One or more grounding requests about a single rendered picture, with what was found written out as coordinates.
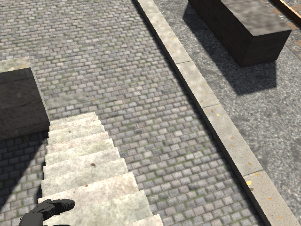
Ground stairs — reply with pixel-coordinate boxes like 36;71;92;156
38;111;164;226

